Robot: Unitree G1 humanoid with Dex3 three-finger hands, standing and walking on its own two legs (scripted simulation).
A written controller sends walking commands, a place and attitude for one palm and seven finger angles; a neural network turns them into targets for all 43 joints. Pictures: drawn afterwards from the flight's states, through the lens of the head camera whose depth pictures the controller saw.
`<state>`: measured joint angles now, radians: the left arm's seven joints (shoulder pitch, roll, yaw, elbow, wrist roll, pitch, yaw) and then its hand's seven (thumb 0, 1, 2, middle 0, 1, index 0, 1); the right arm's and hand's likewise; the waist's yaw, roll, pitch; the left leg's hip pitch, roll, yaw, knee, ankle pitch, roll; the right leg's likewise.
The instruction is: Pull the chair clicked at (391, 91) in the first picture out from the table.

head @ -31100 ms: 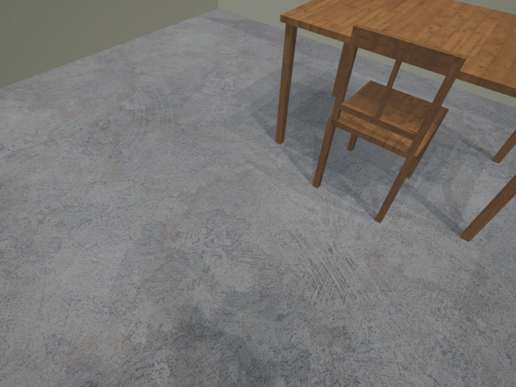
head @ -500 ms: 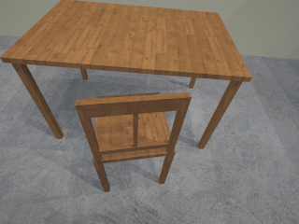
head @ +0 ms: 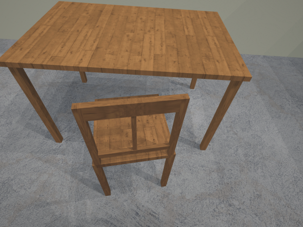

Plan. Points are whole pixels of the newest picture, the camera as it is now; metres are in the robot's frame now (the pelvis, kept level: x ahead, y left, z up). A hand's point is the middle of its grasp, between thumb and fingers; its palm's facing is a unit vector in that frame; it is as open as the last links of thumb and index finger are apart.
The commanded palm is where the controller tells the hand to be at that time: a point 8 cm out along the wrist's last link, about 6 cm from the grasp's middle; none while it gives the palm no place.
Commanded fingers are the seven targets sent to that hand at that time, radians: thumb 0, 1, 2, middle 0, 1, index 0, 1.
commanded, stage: look again from close up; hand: left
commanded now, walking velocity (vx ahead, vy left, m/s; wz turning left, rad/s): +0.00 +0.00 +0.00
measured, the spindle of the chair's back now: (134, 133) +0.47 +0.09 -0.13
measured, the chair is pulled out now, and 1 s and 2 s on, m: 0.16 0.16 0.16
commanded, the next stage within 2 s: shuffle to correct the standing spot in 0.26 s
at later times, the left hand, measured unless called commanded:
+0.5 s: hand out of the picture -0.02 +0.15 -0.18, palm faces +0.02 -0.99 -0.16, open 7.4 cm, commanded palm none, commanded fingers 0.00 0.90 0.90 -0.20 -0.30 -0.20 -0.30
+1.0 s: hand out of the picture +0.00 +0.06 -0.20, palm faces +0.19 -0.97 -0.11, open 7.4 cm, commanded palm none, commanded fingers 0.00 0.90 0.90 -0.20 -0.30 -0.20 -0.30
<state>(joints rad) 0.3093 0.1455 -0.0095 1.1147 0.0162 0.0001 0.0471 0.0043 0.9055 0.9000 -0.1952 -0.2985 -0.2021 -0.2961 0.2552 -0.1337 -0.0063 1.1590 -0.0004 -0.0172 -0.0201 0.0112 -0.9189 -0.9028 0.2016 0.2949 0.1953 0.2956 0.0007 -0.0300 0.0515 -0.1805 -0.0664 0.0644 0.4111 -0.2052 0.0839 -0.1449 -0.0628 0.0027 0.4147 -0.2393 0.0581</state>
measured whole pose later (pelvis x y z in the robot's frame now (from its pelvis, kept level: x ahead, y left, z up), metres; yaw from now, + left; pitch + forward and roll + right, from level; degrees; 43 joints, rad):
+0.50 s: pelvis +0.01 -0.01 +0.00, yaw +1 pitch -1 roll +0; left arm 0.32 0.15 0.00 1.12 0.02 0.01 0.04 0.00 0.91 0.90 -0.20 -0.30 -0.20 -0.30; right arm 0.27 -0.12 -0.01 1.16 -0.01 -0.01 -0.02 0.01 -0.92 -0.90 0.20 0.29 0.19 0.30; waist -0.01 -0.04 0.03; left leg -0.18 -0.06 0.05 0.41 -0.21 0.07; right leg -0.16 -0.06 -0.01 0.44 -0.26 0.04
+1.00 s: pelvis +0.06 -0.08 -0.02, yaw +9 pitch -1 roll -1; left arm 0.38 0.12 0.02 1.05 0.03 0.03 0.03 0.00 0.90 0.90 -0.20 -0.30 -0.20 -0.30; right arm 0.21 -0.16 -0.05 1.06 -0.02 -0.01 -0.04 0.01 -0.91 -0.90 0.20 0.29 0.19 0.30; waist 0.00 -0.04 0.07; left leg -0.34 0.03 0.15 0.66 -0.29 0.06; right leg -0.14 0.02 -0.19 0.63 -0.46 -0.06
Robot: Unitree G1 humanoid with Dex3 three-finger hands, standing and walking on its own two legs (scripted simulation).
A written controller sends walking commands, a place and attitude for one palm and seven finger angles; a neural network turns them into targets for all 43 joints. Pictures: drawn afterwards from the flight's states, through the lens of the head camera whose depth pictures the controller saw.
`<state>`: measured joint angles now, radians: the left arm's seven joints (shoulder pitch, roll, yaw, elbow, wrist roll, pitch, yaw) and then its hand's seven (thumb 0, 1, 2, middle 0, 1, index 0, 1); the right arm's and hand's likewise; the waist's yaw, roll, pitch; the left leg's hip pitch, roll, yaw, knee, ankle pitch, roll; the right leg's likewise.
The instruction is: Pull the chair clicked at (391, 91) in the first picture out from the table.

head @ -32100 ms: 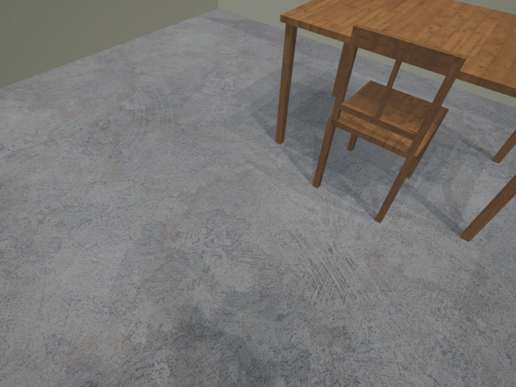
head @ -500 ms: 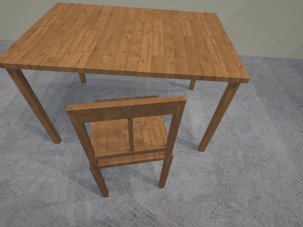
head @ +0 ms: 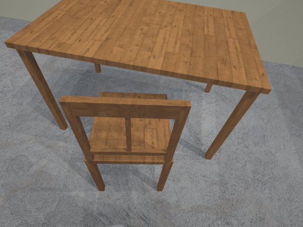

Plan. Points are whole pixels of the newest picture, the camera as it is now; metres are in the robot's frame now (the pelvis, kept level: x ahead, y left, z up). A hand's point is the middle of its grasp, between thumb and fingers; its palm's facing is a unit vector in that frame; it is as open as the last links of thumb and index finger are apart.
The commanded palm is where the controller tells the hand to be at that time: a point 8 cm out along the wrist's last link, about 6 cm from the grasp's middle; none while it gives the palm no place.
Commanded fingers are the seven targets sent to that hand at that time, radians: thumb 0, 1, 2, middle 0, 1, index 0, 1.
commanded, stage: shuffle to correct the standing spot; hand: left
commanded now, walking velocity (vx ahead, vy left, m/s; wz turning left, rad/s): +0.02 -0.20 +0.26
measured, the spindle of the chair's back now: (128, 134) +0.43 +0.11 -0.10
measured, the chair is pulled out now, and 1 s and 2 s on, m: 0.16 0.16 0.16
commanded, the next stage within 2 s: come to a stop and stand still in 0.26 s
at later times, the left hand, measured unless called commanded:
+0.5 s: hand out of the picture +0.03 +0.08 -0.16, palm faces +0.10 -0.97 -0.23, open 7.4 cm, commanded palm none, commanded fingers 0.00 0.90 0.90 -0.20 -0.30 -0.20 -0.30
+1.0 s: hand out of the picture +0.03 +0.09 -0.15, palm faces +0.07 -0.96 -0.26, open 7.4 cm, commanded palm none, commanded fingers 0.00 0.90 0.90 -0.20 -0.30 -0.20 -0.30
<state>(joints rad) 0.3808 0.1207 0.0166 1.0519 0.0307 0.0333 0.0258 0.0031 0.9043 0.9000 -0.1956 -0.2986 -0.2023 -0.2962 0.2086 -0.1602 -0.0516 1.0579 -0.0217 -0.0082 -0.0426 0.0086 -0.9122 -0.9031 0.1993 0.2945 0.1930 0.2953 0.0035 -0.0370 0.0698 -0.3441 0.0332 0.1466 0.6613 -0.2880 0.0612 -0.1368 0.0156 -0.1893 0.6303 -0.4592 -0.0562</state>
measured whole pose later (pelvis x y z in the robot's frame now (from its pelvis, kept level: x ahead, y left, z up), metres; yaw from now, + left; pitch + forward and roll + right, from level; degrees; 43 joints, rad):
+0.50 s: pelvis +0.02 -0.11 +0.01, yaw +3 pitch -1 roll -1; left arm 0.29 0.17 0.04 0.97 0.04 0.03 0.02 0.00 0.91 0.90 -0.19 -0.30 -0.20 -0.30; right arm 0.21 -0.23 -0.08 1.02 -0.01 0.04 -0.04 0.01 -0.91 -0.90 0.20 0.29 0.19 0.30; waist 0.01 0.02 0.07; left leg -0.42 0.02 0.03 0.92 -0.50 -0.01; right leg -0.29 -0.02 -0.04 0.56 -0.26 0.00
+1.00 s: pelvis +0.03 -0.10 +0.02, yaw +3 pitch -1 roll +0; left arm 0.31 0.19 -0.01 1.02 0.02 0.01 0.04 0.01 0.91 0.90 -0.20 -0.30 -0.20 -0.30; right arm 0.27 -0.19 0.00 0.98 -0.01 0.00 -0.01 0.01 -0.93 -0.90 0.20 0.29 0.20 0.30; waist 0.00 0.03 0.00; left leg -0.24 -0.04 0.06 0.54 -0.28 0.07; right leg -0.25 -0.03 -0.04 0.53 -0.27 0.01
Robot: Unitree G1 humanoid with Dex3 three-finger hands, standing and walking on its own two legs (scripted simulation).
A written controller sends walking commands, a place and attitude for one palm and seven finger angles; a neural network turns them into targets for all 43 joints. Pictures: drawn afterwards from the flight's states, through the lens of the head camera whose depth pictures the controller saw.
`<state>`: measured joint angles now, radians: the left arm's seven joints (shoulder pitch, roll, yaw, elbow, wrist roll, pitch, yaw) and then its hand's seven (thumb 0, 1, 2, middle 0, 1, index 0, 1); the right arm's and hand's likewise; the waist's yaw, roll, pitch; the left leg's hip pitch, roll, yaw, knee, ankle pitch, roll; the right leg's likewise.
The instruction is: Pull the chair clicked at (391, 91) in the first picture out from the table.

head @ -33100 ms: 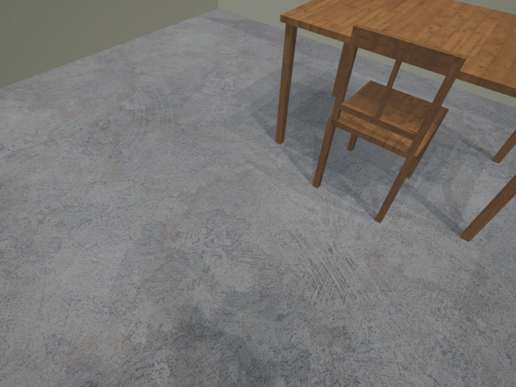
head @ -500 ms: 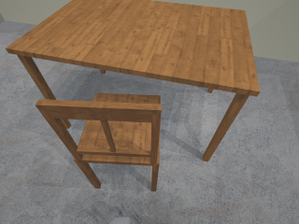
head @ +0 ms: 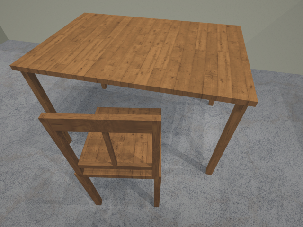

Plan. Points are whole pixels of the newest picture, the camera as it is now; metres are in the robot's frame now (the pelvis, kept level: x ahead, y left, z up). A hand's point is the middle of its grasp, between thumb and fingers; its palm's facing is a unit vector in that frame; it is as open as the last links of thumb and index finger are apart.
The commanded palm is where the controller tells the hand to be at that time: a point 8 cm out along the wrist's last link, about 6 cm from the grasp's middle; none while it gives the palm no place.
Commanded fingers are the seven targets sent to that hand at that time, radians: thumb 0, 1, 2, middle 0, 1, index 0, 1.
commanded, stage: come to a stop and stand still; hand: left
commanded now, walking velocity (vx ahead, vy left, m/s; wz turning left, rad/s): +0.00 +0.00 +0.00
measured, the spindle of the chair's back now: (110, 148) +0.41 +0.19 -0.12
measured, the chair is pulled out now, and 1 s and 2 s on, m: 0.16 0.16 0.16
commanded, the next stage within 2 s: look again from close up in 0.70 s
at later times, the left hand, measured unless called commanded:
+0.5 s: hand out of the picture +0.05 +0.17 -0.17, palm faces -0.02 -0.98 -0.20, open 7.3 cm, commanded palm none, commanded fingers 0.00 0.90 0.90 -0.20 -0.30 -0.20 -0.30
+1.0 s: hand out of the picture +0.04 +0.16 -0.17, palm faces -0.01 -0.99 -0.17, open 7.4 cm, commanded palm none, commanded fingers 0.00 0.90 0.90 -0.20 -0.30 -0.20 -0.30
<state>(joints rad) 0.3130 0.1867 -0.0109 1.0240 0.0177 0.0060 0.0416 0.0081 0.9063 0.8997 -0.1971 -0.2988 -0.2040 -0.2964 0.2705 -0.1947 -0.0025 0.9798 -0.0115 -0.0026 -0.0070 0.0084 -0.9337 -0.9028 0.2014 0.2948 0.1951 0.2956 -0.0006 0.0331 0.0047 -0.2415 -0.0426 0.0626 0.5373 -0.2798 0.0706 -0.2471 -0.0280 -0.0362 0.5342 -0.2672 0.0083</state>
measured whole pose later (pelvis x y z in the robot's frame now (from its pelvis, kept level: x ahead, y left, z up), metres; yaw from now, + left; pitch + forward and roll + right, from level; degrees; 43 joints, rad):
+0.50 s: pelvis +0.03 +0.00 +0.01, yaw -1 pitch -1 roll +0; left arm 0.26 0.17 -0.02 1.06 0.01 0.00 0.04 0.01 0.91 0.90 -0.20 -0.30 -0.20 -0.30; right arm 0.26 -0.16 0.02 1.10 -0.01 -0.03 -0.02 0.01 -0.92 -0.90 0.20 0.29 0.19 0.30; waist 0.00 -0.01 0.03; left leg -0.16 -0.04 0.08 0.45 -0.28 0.06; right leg -0.18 -0.02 -0.02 0.47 -0.27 0.01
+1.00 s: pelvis +0.04 +0.00 +0.01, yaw -1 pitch -1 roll +0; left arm 0.29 0.16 -0.03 1.10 0.01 0.00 0.04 0.01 0.91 0.90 -0.20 -0.30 -0.20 -0.30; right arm 0.26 -0.15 0.02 1.14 0.00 -0.04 -0.03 0.01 -0.92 -0.90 0.20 0.29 0.20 0.30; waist 0.01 -0.03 0.04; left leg -0.12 -0.04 0.08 0.41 -0.28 0.06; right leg -0.14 -0.02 -0.02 0.43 -0.27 0.01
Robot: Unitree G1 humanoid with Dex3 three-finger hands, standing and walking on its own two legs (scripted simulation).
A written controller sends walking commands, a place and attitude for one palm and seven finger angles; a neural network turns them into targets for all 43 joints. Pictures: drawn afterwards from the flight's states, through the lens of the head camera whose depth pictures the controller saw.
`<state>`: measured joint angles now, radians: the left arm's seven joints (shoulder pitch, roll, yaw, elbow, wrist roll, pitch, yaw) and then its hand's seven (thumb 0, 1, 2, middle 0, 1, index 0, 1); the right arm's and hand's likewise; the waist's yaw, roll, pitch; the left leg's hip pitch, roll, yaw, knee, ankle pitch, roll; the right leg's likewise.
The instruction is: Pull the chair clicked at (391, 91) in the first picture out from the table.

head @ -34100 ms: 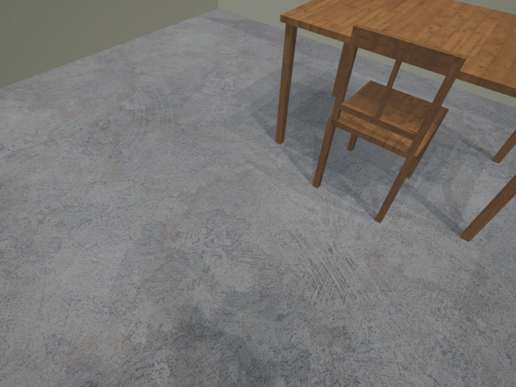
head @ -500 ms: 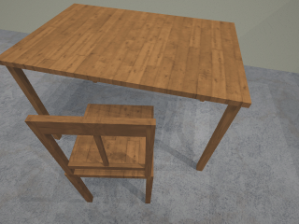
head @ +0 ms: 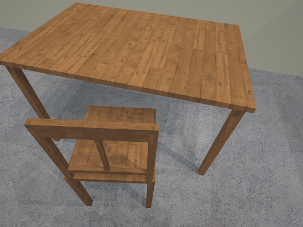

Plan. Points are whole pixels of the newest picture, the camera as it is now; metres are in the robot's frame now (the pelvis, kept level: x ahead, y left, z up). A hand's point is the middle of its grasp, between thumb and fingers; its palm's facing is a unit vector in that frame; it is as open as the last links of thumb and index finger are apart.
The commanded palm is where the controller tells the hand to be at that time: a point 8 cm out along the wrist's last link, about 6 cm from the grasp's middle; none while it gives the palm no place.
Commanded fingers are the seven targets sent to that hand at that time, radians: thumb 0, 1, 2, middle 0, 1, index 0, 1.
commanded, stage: look again from close up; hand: left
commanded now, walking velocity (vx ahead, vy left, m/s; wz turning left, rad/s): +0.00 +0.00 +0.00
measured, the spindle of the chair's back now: (103, 155) +0.36 +0.20 -0.13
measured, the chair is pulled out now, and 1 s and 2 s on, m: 0.16 0.16 0.16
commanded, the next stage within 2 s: shuffle to correct the standing spot in 0.56 s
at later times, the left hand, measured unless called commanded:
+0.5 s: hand out of the picture -0.01 +0.16 -0.18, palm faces +0.02 -0.99 -0.16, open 7.4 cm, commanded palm none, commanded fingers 0.00 0.90 0.90 -0.20 -0.30 -0.20 -0.30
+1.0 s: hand out of the picture -0.03 +0.17 -0.18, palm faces +0.01 -0.98 -0.22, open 7.4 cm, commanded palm none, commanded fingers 0.00 0.90 0.90 -0.20 -0.30 -0.20 -0.30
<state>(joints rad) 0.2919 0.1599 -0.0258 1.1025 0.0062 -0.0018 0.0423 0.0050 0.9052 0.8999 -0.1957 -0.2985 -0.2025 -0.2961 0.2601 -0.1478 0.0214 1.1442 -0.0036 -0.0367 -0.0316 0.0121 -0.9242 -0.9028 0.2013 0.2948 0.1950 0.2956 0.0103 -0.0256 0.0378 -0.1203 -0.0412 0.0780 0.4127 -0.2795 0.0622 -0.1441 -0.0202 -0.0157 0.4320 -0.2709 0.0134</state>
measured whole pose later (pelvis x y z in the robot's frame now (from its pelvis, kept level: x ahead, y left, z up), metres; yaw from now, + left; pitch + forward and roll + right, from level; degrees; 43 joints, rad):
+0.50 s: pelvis +0.00 +0.00 +0.00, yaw +0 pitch -1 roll +0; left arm 0.31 0.14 -0.03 1.10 0.01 0.00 0.05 0.00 0.91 0.90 -0.20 -0.30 -0.20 -0.30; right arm 0.30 -0.12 0.02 1.16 0.00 -0.04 -0.03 0.01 -0.92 -0.90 0.20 0.29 0.19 0.30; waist 0.01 -0.02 0.03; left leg -0.12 -0.04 0.08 0.40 -0.27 0.06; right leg -0.14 -0.02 -0.01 0.42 -0.26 0.01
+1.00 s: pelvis -0.04 -0.01 -0.01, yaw -1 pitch -1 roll +1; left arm 0.28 0.16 0.01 1.02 0.02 0.04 0.05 0.00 0.91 0.90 -0.20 -0.30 -0.20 -0.30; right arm 0.24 -0.13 -0.03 1.09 0.00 0.00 -0.04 0.02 -0.93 -0.90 0.20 0.29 0.20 0.30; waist 0.01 -0.02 0.08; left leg -0.23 -0.03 0.10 0.52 -0.28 0.05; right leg -0.28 -0.01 0.00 0.58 -0.28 0.00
